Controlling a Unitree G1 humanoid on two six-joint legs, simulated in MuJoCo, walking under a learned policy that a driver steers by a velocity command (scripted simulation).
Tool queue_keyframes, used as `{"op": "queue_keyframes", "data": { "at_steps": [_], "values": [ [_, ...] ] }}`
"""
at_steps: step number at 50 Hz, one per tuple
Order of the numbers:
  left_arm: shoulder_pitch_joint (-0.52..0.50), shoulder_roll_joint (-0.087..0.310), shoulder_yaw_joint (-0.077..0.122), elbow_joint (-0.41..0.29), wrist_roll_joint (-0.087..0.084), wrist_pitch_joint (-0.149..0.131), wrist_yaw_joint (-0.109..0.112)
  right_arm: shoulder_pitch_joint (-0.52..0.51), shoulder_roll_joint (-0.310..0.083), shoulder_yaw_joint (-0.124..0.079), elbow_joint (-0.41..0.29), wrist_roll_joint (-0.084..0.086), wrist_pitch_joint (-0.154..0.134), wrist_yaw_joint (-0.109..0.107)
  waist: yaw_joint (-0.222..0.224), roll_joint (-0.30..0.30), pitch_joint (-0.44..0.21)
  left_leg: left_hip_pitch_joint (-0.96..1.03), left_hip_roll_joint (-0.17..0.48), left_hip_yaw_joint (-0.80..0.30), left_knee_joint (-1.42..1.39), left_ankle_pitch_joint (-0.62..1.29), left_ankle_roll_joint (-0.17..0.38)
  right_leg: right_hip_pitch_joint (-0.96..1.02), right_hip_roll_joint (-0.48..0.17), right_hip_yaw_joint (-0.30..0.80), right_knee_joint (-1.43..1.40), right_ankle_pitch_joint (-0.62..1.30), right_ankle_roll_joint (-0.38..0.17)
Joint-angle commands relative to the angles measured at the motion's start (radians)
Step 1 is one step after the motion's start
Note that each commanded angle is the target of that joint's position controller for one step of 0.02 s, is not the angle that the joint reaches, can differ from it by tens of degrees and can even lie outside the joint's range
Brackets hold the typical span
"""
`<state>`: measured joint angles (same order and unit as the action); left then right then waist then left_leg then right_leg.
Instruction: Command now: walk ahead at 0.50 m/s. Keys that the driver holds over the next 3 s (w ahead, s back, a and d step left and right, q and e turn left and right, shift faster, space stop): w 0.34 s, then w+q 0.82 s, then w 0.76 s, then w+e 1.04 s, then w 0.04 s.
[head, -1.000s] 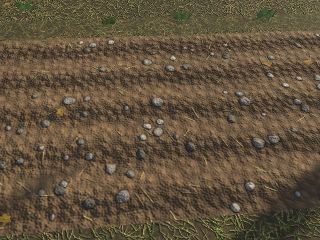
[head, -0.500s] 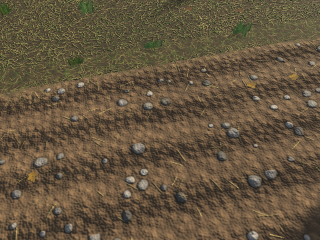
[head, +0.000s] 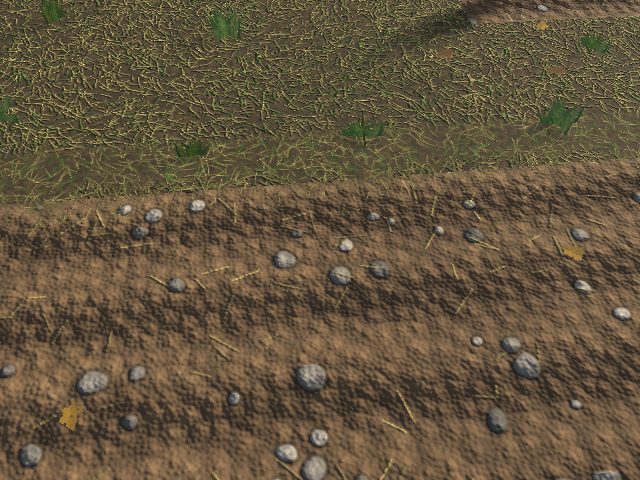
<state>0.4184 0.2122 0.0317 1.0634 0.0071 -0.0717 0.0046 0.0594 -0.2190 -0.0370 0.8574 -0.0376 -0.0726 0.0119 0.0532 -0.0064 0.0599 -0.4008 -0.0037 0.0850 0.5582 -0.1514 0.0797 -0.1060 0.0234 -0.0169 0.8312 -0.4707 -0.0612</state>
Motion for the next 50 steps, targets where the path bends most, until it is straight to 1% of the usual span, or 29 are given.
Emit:
{"op": "queue_keyframes", "data": {
  "at_steps": [1, 2, 3, 4, 6, 8, 12, 15, 17, 19, 21, 22, 23, 24, 25, 26, 27, 28, 29, 31, 33, 34, 37, 40, 42, 46, 47, 48, 50],
  "values": [
    [-0.018, 0.115, 0.029, -0.080, 0.007, -0.013, -0.006, 0.239, -0.163, -0.049, 0.043, 0.024, 0.010, -0.002, -0.093, 0.069, -0.090, 0.445, 0.344, -0.510, -0.321, -0.156, 0.163, -0.507, -0.054, 0.078, 0.407, 0.091, -0.041],
    [-0.042, 0.088, 0.026, -0.082, 0.004, -0.012, -0.011, 0.188, -0.115, -0.035, 0.036, 0.021, 0.005, 0.001, -0.068, 0.057, -0.043, 0.355, 0.293, -0.417, -0.361, -0.098, 0.133, -0.477, -0.087, 0.068, 0.353, 0.151, -0.040],
    [-0.043, 0.080, 0.027, -0.081, 0.018, -0.001, -0.014, 0.180, -0.093, -0.028, 0.045, 0.024, -0.002, -0.002, -0.045, 0.078, -0.017, 0.295, 0.255, -0.347, -0.381, -0.022, 0.113, -0.441, -0.104, 0.059, 0.315, 0.177, -0.029],
    [-0.029, 0.063, 0.024, -0.076, 0.026, 0.011, -0.020, 0.189, -0.077, -0.023, 0.058, 0.024, -0.009, -0.004, -0.030, 0.089, -0.021, 0.263, 0.230, -0.297, -0.398, 0.025, 0.103, -0.404, -0.112, 0.053, 0.293, 0.195, -0.017],
    [-0.050, 0.058, 0.026, -0.084, 0.027, 0.025, -0.029, 0.247, -0.087, -0.024, 0.087, 0.028, -0.024, -0.006, -0.021, 0.077, -0.026, 0.262, 0.216, -0.252, -0.409, 0.135, 0.113, -0.409, -0.112, 0.033, 0.272, 0.221, 0.000],
    [-0.121, 0.059, 0.028, -0.108, 0.029, 0.033, -0.034, 0.289, -0.106, -0.027, 0.107, 0.028, -0.030, -0.009, -0.027, 0.070, -0.003, 0.276, 0.210, -0.217, -0.434, 0.161, 0.123, -0.477, -0.126, 0.017, 0.223, 0.275, 0.019],
    [-0.295, 0.054, 0.023, -0.171, 0.023, 0.034, -0.037, 0.360, -0.094, -0.019, 0.134, 0.027, -0.027, -0.012, -0.061, 0.065, 0.037, 0.320, 0.188, -0.170, -0.454, 0.219, 0.122, -0.561, -0.135, -0.011, 0.041, 0.388, 0.048],
    [-0.395, 0.038, 0.011, -0.206, 0.017, 0.030, -0.039, 0.401, -0.100, -0.017, 0.150, 0.026, -0.028, -0.015, -0.085, 0.070, 0.045, 0.348, 0.183, -0.139, -0.449, 0.283, 0.117, -0.523, -0.110, -0.039, -0.112, 0.452, 0.046],
    [-0.440, 0.042, 0.009, -0.224, 0.016, 0.028, -0.037, 0.433, -0.103, -0.017, 0.164, 0.023, -0.026, -0.019, -0.099, 0.073, 0.049, 0.399, 0.195, -0.132, -0.435, 0.325, 0.117, -0.513, -0.094, -0.052, -0.175, 0.459, 0.034],
    [-0.479, 0.055, 0.011, -0.248, 0.016, 0.023, -0.034, 0.460, -0.105, -0.016, 0.178, 0.019, -0.021, -0.024, -0.106, 0.071, 0.060, 0.454, 0.219, -0.160, -0.399, 0.384, 0.122, -0.516, -0.087, -0.042, -0.215, 0.430, 0.021],
    [-0.465, 0.070, 0.016, -0.258, 0.014, 0.012, -0.031, 0.442, -0.123, -0.022, 0.178, 0.013, -0.015, -0.030, -0.086, 0.073, 0.052, 0.494, 0.236, -0.179, -0.340, 0.481, 0.116, -0.475, -0.070, -0.035, -0.257, 0.366, 0.002],
    [-0.420, 0.080, 0.021, -0.249, 0.013, 0.004, -0.027, 0.417, -0.132, -0.024, 0.173, 0.011, -0.014, -0.032, -0.059, 0.075, 0.032, 0.489, 0.232, -0.178, -0.286, 0.573, 0.104, -0.397, -0.050, -0.038, -0.287, 0.328, -0.009],
    [-0.328, 0.095, 0.029, -0.223, 0.014, -0.004, -0.020, 0.396, -0.143, -0.027, 0.169, 0.011, -0.013, -0.030, -0.020, 0.076, -0.015, 0.471, 0.215, -0.172, -0.185, 0.674, 0.089, -0.268, -0.019, -0.049, -0.324, 0.305, -0.022],
    [-0.163, 0.120, 0.043, -0.170, 0.022, -0.016, -0.009, 0.377, -0.137, -0.025, 0.163, 0.018, -0.011, -0.026, 0.050, 0.038, -0.106, 0.401, 0.165, -0.139, 0.001, 0.652, 0.068, -0.046, -0.014, -0.050, -0.389, 0.352, -0.044],
    [0.012, 0.202, 0.066, -0.142, 0.050, -0.026, 0.007, 0.375, -0.099, -0.014, 0.130, 0.031, -0.015, -0.020, 0.103, -0.049, -0.242, 0.207, 0.104, -0.104, 0.279, 0.364, 0.048, 0.223, -0.214, 0.153, -0.404, 0.271, -0.089],
    [0.043, 0.297, 0.088, -0.145, 0.059, -0.018, 0.004, 0.507, 0.013, 0.005, 0.115, 0.069, -0.009, -0.020, 0.040, -0.274, -0.361, -0.126, -0.067, -0.033, 0.609, -0.347, 0.010, 0.449, -0.490, 0.584, -0.507, 0.208, -0.196],
    [-0.035, 0.227, 0.076, -0.166, 0.028, -0.003, -0.002, 0.455, -0.105, -0.026, 0.130, 0.038, 0.004, -0.029, 0.027, -0.106, -0.299, -0.182, -0.016, -0.141, 0.699, -0.342, 0.027, 0.339, -0.457, 0.616, -0.552, 0.135, -0.179],
    [-0.138, 0.153, 0.055, -0.184, 0.020, -0.003, -0.004, 0.385, -0.104, -0.034, 0.114, 0.034, 0.006, -0.023, -0.009, -0.053, -0.157, -0.196, 0.027, -0.151, 0.690, -0.250, 0.030, 0.195, -0.419, 0.458, -0.578, 0.133, -0.151],
    [-0.186, 0.108, 0.043, -0.189, 0.019, -0.009, -0.005, 0.350, -0.075, -0.030, 0.107, 0.033, 0.007, -0.017, -0.027, -0.035, -0.083, -0.176, 0.062, -0.145, 0.654, -0.188, 0.026, 0.085, -0.375, 0.340, -0.621, 0.204, -0.127],
    [-0.195, 0.070, 0.032, -0.173, 0.014, -0.022, 0.005, 0.344, -0.055, -0.034, 0.105, 0.011, 0.032, -0.003, -0.066, -0.075, -0.036, -0.123, 0.093, -0.135, 0.606, -0.145, 0.011, -0.024, -0.307, 0.178, -0.660, 0.304, -0.079],
    [-0.151, 0.071, 0.032, -0.157, 0.008, -0.040, 0.007, 0.330, -0.036, -0.036, 0.093, 0.009, 0.054, 0.009, -0.078, -0.070, -0.041, -0.124, 0.096, -0.123, 0.599, -0.113, 0.000, -0.035, -0.300, 0.105, -0.676, 0.394, -0.077],
    [-0.135, 0.080, 0.035, -0.150, 0.003, -0.047, 0.008, 0.304, -0.031, -0.036, 0.082, 0.008, 0.061, 0.014, -0.082, -0.068, -0.031, -0.154, 0.102, -0.117, 0.589, -0.086, -0.005, -0.032, -0.297, 0.069, -0.687, 0.418, -0.077],
    [-0.090, 0.088, 0.038, -0.136, 0.008, -0.053, 0.010, 0.200, -0.033, -0.036, 0.041, 0.007, 0.073, 0.026, -0.074, -0.060, -0.002, -0.254, 0.118, -0.103, 0.535, 0.014, -0.020, -0.007, -0.288, -0.015, -0.707, 0.456, -0.078],
    [-0.058, 0.086, 0.036, -0.123, 0.011, -0.051, 0.011, 0.091, -0.030, -0.030, -0.003, 0.009, 0.071, 0.036, -0.058, -0.055, 0.028, -0.284, 0.112, -0.075, 0.384, 0.103, -0.031, 0.015, -0.270, -0.092, -0.710, 0.508, -0.075],
    [-0.042, 0.096, 0.037, -0.118, 0.011, -0.050, 0.014, 0.024, -0.021, -0.021, -0.029, 0.008, 0.069, 0.043, -0.045, -0.058, 0.038, -0.256, 0.101, -0.039, 0.267, 0.147, -0.028, 0.032, -0.268, -0.139, -0.702, 0.560, -0.070],
    [0.025, 0.121, 0.043, -0.096, 0.014, -0.037, 0.022, -0.080, -0.029, -0.015, -0.079, 0.001, 0.067, 0.052, -0.015, -0.059, 0.054, -0.236, 0.078, 0.028, 0.133, 0.106, 0.009, 0.147, -0.303, -0.197, -0.663, 0.674, -0.068],
    [0.032, 0.126, 0.045, -0.092, 0.015, -0.031, 0.025, -0.088, -0.035, -0.016, -0.087, -0.001, 0.066, 0.053, -0.016, -0.062, 0.053, -0.226, 0.067, 0.040, 0.112, 0.072, 0.024, 0.178, -0.310, -0.211, -0.637, 0.733, -0.066],
    [0.028, 0.135, 0.047, -0.092, 0.016, -0.024, 0.027, -0.083, -0.040, -0.019, -0.090, -0.002, 0.065, 0.053, -0.025, -0.068, 0.045, -0.195, 0.046, 0.056, 0.093, 0.029, 0.041, 0.200, -0.313, -0.230, -0.595, 0.847, -0.061],
    [0.016, 0.167, 0.055, -0.095, 0.018, -0.010, 0.031, -0.020, -0.061, -0.030, -0.079, -0.004, 0.066, 0.044, -0.059, -0.097, -0.003, -0.089, -0.019, 0.092, 0.078, -0.079, 0.080, 0.233, -0.316, -0.259, -0.450, 1.142, -0.052]
  ]
}}
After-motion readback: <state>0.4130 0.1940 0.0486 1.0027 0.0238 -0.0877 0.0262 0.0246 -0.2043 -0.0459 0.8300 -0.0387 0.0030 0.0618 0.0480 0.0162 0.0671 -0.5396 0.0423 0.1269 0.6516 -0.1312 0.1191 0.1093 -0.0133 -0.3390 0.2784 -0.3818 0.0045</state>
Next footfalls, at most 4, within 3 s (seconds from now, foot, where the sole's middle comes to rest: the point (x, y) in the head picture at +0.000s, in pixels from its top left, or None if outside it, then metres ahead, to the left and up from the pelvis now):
0.48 right None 0.42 -0.10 -0.76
1.06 left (279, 393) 0.64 0.14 -0.76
1.62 right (281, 259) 1.00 0.17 -0.76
2.14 left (172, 212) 1.14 0.47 -0.76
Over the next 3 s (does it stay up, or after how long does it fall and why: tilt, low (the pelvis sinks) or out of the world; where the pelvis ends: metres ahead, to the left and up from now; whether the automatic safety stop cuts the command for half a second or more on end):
stays up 1.45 0.39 0.02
